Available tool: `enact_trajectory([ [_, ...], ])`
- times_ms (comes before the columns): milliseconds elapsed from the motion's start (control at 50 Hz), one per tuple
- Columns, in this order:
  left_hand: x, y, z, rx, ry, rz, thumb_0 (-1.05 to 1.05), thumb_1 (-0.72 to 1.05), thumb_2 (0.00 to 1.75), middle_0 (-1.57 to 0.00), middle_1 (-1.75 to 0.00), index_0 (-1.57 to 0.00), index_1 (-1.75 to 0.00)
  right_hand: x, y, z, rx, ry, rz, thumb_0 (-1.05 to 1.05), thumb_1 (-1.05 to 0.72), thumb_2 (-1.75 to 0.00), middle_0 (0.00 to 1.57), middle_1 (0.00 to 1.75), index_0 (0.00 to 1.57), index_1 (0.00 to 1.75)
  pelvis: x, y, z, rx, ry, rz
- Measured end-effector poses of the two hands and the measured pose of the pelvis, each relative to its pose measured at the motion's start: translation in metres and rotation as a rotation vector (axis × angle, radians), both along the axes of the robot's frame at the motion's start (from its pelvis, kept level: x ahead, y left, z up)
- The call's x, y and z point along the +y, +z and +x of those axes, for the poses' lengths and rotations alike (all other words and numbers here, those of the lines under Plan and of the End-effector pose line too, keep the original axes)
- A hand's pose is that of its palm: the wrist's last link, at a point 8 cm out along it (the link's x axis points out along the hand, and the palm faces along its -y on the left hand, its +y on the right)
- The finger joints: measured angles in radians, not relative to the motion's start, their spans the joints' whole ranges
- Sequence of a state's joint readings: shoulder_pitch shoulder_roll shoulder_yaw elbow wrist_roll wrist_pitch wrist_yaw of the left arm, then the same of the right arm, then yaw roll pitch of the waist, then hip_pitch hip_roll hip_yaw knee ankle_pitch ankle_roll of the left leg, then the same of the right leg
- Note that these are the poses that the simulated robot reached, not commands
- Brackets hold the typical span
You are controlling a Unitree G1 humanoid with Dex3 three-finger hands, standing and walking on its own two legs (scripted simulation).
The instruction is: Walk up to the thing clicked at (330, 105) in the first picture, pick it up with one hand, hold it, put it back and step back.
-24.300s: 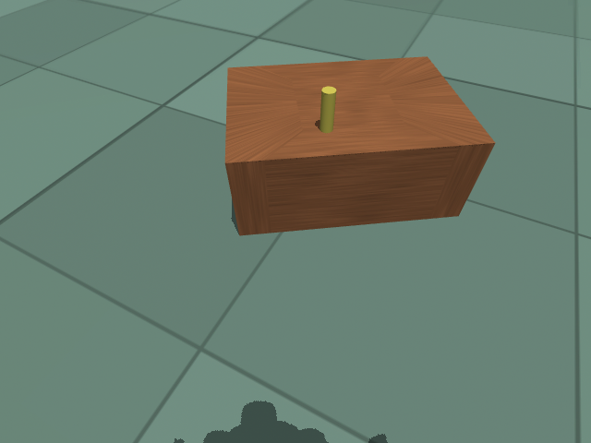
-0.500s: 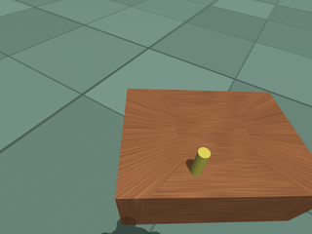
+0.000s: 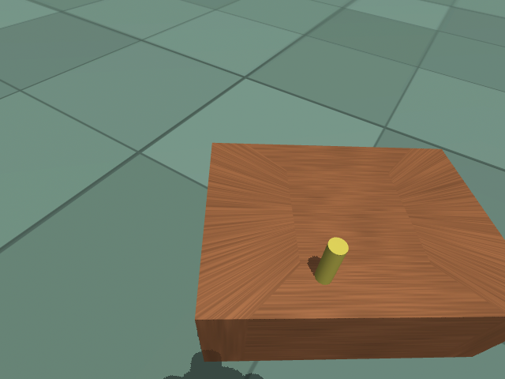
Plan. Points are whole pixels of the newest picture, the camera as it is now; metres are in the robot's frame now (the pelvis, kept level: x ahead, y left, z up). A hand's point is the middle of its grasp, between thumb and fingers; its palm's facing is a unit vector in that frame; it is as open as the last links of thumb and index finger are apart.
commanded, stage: home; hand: right
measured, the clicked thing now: (330, 262) +0.47 -0.23 -0.28
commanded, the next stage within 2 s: stand in 0.42 s
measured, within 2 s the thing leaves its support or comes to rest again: neither
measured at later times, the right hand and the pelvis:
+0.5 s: hand out of the picture +0.08 -0.25 -0.15, palm faces -0.03 +0.93 -0.37, open 17.2 cm; pelvis +0.00 +0.00 +0.00, yaw +1 degrees
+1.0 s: hand out of the picture +0.08 -0.26 -0.15, palm faces -0.04 +0.93 -0.37, open 8.7 cm; pelvis +0.01 +0.00 +0.00, yaw +1 degrees
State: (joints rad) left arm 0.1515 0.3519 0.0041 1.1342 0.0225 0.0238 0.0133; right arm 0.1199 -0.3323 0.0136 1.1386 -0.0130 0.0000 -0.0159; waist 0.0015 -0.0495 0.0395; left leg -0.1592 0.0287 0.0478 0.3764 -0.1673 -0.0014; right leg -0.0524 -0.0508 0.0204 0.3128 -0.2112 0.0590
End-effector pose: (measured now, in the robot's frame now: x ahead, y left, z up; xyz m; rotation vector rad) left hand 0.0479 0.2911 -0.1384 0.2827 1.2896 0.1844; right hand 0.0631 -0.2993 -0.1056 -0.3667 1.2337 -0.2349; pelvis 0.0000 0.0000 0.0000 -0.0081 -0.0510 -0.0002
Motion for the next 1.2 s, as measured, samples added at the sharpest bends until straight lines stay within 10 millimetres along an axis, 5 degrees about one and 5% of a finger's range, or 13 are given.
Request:
enact_trajectory([
  [620,0.002,0.008,0.005,-0.015,0.015,0.013,0.00,0.90,0.90,-0.21,-0.30,-0.21,-0.30,0.001,-0.005,0.013,-0.008,0.013,0.025,0.00,0.46,-0.11,0.10,0.10,0.10,0.09,0.000,0.000,0.005,0.005,0.018,0.001],
  [900,0.001,0.009,0.010,-0.034,0.018,0.010,0.00,0.91,0.90,-0.21,-0.30,-0.21,-0.30,0.000,-0.005,0.016,-0.012,0.023,0.025,0.00,-0.35,-0.74,0.20,0.28,0.20,0.28,-0.002,0.000,0.005,0.003,0.024,0.001],
  [1040,0.002,0.010,0.007,-0.026,0.023,0.015,0.00,0.91,0.90,-0.21,-0.30,-0.21,-0.30,0.001,-0.006,0.014,-0.003,0.024,0.031,0.00,-0.73,-0.86,0.21,0.29,0.21,0.29,-0.002,0.001,0.006,0.006,0.027,0.002],
  [1200,0.003,0.010,0.004,-0.022,0.027,0.015,0.00,0.91,0.90,-0.21,-0.30,-0.21,-0.30,0.001,-0.007,0.015,0.000,0.025,0.034,0.01,-0.87,-0.89,0.21,0.30,0.21,0.29,-0.002,0.001,0.006,0.006,0.030,0.000],
])
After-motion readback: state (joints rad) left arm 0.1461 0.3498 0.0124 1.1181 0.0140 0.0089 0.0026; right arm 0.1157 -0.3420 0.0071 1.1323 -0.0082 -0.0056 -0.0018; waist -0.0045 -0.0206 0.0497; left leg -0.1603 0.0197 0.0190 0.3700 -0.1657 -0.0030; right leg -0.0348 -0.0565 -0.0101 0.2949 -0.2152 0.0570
